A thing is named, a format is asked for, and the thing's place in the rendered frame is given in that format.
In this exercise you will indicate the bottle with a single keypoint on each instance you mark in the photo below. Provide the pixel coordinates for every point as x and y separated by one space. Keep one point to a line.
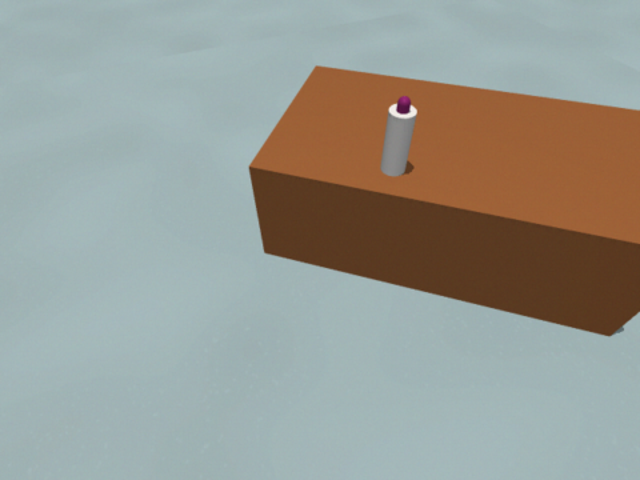
398 135

